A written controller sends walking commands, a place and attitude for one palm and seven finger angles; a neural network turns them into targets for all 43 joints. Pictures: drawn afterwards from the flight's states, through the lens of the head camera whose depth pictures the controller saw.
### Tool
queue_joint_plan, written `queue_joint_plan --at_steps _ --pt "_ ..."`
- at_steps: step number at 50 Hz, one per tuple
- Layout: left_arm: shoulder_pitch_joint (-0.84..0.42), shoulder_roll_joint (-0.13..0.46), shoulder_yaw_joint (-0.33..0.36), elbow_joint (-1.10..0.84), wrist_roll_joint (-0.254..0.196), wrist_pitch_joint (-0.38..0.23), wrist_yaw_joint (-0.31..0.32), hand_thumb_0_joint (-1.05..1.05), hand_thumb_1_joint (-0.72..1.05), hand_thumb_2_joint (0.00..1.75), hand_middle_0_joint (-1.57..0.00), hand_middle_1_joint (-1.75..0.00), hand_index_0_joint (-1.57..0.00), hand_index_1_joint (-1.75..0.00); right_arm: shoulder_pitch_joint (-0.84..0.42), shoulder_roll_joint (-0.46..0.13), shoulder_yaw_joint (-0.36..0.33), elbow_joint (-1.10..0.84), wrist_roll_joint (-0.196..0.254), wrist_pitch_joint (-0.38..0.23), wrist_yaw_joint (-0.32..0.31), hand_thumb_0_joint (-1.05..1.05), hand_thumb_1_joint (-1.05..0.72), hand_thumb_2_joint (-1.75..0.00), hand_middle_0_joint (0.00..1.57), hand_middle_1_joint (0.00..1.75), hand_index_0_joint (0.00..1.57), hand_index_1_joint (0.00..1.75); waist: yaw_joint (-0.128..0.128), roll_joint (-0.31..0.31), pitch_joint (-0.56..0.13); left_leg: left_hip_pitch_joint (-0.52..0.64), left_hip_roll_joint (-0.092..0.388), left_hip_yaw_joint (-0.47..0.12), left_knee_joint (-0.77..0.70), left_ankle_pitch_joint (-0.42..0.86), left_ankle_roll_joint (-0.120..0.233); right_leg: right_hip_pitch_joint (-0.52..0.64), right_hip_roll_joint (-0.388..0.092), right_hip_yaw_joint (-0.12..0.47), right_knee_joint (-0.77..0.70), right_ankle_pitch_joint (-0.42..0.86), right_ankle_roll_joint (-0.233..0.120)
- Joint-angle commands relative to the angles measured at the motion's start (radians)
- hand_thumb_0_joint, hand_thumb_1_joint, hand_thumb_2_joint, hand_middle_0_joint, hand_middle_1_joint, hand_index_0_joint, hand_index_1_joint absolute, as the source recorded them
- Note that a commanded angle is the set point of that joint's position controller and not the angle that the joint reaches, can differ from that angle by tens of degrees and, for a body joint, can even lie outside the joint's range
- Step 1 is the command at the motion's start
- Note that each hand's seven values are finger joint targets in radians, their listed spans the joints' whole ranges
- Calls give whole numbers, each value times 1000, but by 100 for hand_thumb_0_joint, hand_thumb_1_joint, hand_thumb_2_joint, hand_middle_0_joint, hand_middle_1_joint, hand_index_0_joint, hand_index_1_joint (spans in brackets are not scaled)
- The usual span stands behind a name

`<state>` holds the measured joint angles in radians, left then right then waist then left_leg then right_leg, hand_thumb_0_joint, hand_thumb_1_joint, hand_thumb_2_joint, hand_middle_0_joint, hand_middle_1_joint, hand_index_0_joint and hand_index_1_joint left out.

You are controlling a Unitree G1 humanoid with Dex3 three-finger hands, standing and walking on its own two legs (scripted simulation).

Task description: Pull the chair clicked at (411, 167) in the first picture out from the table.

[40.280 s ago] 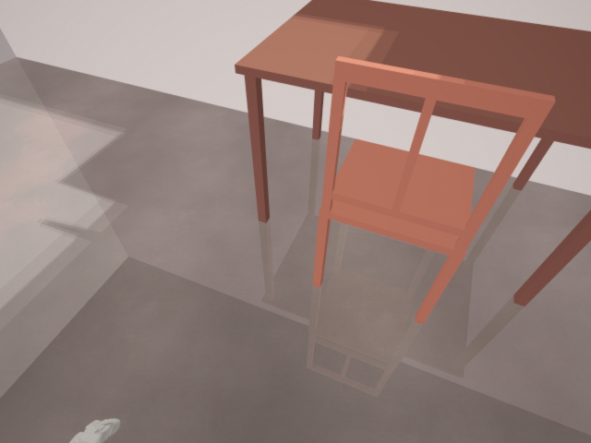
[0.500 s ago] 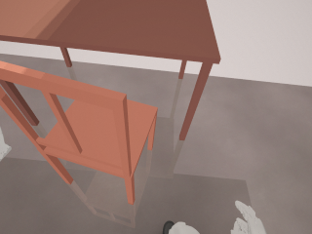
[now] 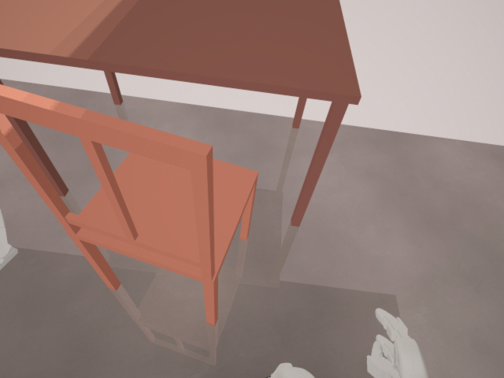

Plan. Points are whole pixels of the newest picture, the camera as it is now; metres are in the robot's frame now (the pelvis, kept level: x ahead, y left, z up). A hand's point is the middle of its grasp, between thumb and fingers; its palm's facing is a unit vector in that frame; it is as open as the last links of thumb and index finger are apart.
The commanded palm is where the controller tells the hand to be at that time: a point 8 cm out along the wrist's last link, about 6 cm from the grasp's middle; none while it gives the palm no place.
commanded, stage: step back with the hand held close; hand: left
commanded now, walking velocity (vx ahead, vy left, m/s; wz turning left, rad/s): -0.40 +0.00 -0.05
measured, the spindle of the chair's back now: (114, 196) +0.45 +0.30 -0.06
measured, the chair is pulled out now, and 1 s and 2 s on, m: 0.21 0.21 0.21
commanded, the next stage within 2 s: stop stepping back and stand still in 0.42 s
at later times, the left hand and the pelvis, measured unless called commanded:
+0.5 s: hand out of the picture +0.13 +0.25 +0.21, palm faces +0.39 -0.80 -0.45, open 7.4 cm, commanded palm +0.08 +0.29 +0.20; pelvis -0.09 +0.00 +0.02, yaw -4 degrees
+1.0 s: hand out of the picture +0.06 +0.22 +0.19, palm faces +0.38 -0.81 -0.45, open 7.4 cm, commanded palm +0.00 +0.27 +0.20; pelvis -0.16 -0.02 +0.01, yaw -4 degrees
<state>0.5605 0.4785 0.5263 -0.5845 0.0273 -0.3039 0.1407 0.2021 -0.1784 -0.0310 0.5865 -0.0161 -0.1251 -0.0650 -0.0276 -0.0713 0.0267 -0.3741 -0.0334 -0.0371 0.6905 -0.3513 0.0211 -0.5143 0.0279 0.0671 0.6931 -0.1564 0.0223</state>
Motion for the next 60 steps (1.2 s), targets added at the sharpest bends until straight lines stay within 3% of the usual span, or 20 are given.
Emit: queue_joint_plan --at_steps 1,6,9,12,14,16,21,26,28,30,31,33,38,40,44,47,51,55,57,60 --pt "-75 117 111 -170 -25 -54 20 0 90 90 -20 -30 -20 -30 -50 -152 -64 -115 -4 -79 -19 0 -90 -90 20 30 20 30 24 204 -98 -215 281 -151 -253 251 113 338 -25 14 66 -36 -19" --pt "-162 85 -9 -78 -25 -40 17 0 90 90 -20 -30 -20 -30 -27 -151 -61 -68 -5 -57 -3 0 -90 -90 20 30 20 30 -12 14 -135 37 77 14 20 273 -33 217 -286 267 -234 653 -142" --pt "-91 145 47 -127 -38 -23 29 0 90 90 -20 -30 -20 -30 -49 -122 -59 -90 2 -35 2 0 -90 -90 20 30 20 30 24 -65 -210 44 44 9 59 -71 -20 247 -341 251 -348 383 -159" --pt "67 183 110 -199 -46 -18 30 0 90 90 -20 -30 -20 -30 -74 -108 -37 -118 12 -16 -1 0 -90 -90 20 30 20 30 30 -32 -244 124 80 28 -222 104 1 244 -256 130 -250 287 -103" --pt "65 192 120 -304 -36 -42 21 0 90 90 -20 -30 -20 -30 -107 -137 -46 -149 13 -29 -10 0 -90 -90 20 30 20 30 39 253 -267 187 297 -178 -313 456 85 153 -65 -10 21 95 -10" --pt "42 208 146 -331 -51 -55 23 0 90 90 -20 -30 -20 -30 -80 -124 -53 -135 -7 -70 -19 0 -90 -90 20 30 20 30 19 384 -260 84 417 -193 -365 486 154 102 -12 4 405 -364 -11" --pt "-44 92 45 -239 -71 -36 30 0 90 90 -20 -30 -20 -30 -19 -131 -55 -64 14 -132 -6 0 -90 -90 20 30 20 30 16 305 -198 338 337 -44 -264 750 86 8 -34 -70 165 -343 -11" --pt "-82 90 16 -78 -66 -2 26 0 90 90 -20 -30 -20 -30 -57 -161 -39 -61 10 -122 -2 0 -90 -90 20 30 20 30 23 305 -84 79 328 -79 -374 178 67 230 -48 -102 -127 -244 -12" --pt "-46 87 4 -53 -68 15 18 0 90 90 -20 -30 -20 -30 -64 -158 -30 -95 24 -103 10 0 -90 -90 20 30 20 30 39 243 -86 -11 246 -1 -313 -147 21 355 -53 -128 -288 -156 -23" --pt "-44 150 29 -92 -71 20 18 0 90 90 -20 -30 -20 -30 -54 -125 -27 -107 27 -78 14 0 -90 -90 20 30 20 30 43 -65 -87 -28 91 151 51 -208 -45 271 -221 50 -468 -256 -108" --pt "-44 195 57 -128 -77 24 27 0 90 90 -20 -30 -20 -30 -34 -123 -19 -111 26 -73 14 0 -90 -90 20 30 20 30 43 -179 -113 -45 25 112 316 -146 -57 185 -383 245 -553 -289 -209" --pt "-89 165 41 -168 -72 41 31 0 90 90 -20 -30 -20 -30 -48 -130 -20 -96 39 -71 1 0 -90 -90 20 30 20 30 28 -205 -105 -47 69 35 410 -55 -32 156 -367 179 -507 -199 -213" --pt "-42 130 34 -124 -51 27 48 0 90 90 -20 -30 -20 -30 -71 -129 1 -83 11 -73 -32 0 -90 -90 20 30 20 30 3 103 -64 154 71 80 -255 -5 4 166 -215 -11 -353 -312 -96" --pt "-86 125 21 -157 -48 7 45 0 90 90 -20 -30 -20 -30 -46 -172 -16 -98 11 -93 -33 0 -90 -90 20 30 20 30 14 330 -59 139 185 -107 -441 -106 66 191 -118 -38 -156 -260 -47" --pt "-75 150 45 -141 -36 17 31 0 90 90 -20 -30 -20 -30 -54 -145 -15 -87 24 -99 -26 0 -90 -90 20 30 20 30 17 379 -50 -6 251 -191 -471 -235 107 243 -68 -105 8 -295 -17" --pt "-95 123 12 -122 -36 12 28 0 90 90 -20 -30 -20 -30 -52 -149 -7 -74 24 -105 -12 0 -90 -90 20 30 20 30 23 189 -23 -97 177 -76 -324 -178 68 402 -79 -83 -266 -173 -33" --pt "-82 128 13 -41 -53 39 27 0 90 90 -20 -30 -20 -30 -16 -156 -36 -33 25 -75 -5 0 -90 -90 20 30 20 30 20 -198 16 -7 32 75 190 -110 -3 121 -332 300 -583 -549 -201" --pt "-158 102 -7 -57 -49 31 33 0 90 90 -20 -30 -20 -30 -51 -141 3 -51 11 -78 -16 0 -90 -90 20 30 20 30 -8 127 -7 152 103 1 -325 -51 36 145 -167 14 -250 -320 -101" --pt "-171 104 -16 -111 -34 23 38 0 90 90 -20 -30 -20 -30 -62 -149 -2 -79 14 -82 -22 0 -90 -90 20 30 20 30 14 418 -34 221 301 -309 -488 -113 105 41 -45 -90 69 -302 -30" --pt "-164 130 2 -133 -34 33 30 0 90 90 -20 -30 -20 -30 -70 -120 3 -75 18 -97 -12 0 -90 -90 20 30 20 30 25 283 -57 106 275 -230 -450 -19 122 174 -78 -61 44 -296 -21"
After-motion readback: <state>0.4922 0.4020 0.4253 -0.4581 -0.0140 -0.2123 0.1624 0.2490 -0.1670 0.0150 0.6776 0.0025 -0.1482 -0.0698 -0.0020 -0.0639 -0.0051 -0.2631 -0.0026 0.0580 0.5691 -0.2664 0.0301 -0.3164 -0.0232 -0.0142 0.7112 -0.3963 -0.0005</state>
